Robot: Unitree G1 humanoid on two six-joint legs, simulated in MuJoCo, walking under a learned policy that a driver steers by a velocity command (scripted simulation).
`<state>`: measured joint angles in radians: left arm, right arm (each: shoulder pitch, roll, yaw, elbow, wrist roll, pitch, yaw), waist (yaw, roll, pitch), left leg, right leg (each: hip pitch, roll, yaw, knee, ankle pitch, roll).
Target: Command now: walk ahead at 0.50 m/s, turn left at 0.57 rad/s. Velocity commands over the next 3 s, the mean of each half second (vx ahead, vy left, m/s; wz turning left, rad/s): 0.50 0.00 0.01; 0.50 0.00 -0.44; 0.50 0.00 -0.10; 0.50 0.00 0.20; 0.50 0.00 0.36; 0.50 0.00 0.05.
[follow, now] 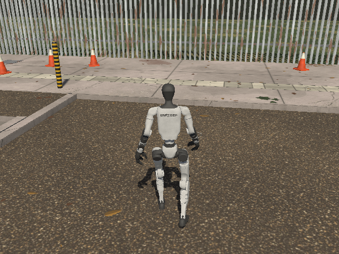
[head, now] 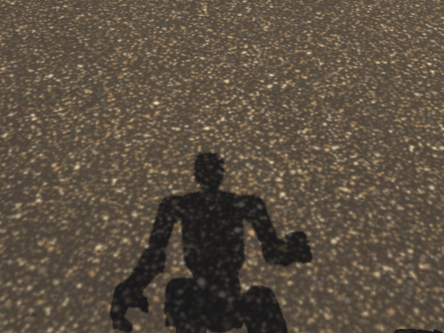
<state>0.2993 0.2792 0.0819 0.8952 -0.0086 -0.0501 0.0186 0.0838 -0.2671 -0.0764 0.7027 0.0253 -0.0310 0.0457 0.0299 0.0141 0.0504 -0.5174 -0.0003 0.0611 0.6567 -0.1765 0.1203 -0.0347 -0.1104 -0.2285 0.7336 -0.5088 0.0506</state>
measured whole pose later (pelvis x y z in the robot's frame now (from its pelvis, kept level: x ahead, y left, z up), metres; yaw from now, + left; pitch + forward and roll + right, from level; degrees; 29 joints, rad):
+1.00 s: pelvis +0.59 -0.03 +0.01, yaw -18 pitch +3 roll -1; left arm 0.36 0.29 0.07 0.75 -0.01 -0.04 0.00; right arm 0.08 -0.27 -0.04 0.68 -0.01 -0.12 0.02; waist 0.07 0.02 -0.01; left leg -0.47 0.00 -0.03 0.47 -0.04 0.01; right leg -0.09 0.10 0.19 0.50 -0.44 -0.05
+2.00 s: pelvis +1.09 -0.20 +0.02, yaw -11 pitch +3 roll -2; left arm 0.33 0.28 0.06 0.85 -0.01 -0.07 0.00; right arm 0.10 -0.26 -0.04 0.71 0.02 -0.05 0.05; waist 0.07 0.03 0.01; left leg -0.62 0.06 0.00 0.61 -0.03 0.05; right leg 0.09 0.02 -0.17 0.23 -0.36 0.00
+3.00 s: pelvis +1.64 -0.24 +0.03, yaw +1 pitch +2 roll -2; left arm 0.38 0.28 0.05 0.86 -0.02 -0.07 -0.01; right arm 0.07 -0.26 -0.04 0.68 0.01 -0.07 0.02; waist 0.10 0.04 0.02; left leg -0.61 0.08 -0.04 0.57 0.02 -0.01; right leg 0.00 0.05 -0.01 0.24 -0.28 -0.04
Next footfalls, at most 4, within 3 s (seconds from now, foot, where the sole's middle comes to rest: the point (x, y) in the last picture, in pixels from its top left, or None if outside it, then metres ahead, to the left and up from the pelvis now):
0.54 right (274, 321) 0.48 -0.11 -0.75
1.00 left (223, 227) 0.78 0.04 -0.75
1.50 right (315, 186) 0.96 -0.28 -0.75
2.06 left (267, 114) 1.31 -0.12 -0.75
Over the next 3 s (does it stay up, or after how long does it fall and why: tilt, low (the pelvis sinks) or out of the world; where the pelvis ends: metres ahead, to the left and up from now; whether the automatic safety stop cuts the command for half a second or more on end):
stays up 1.64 -0.24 0.03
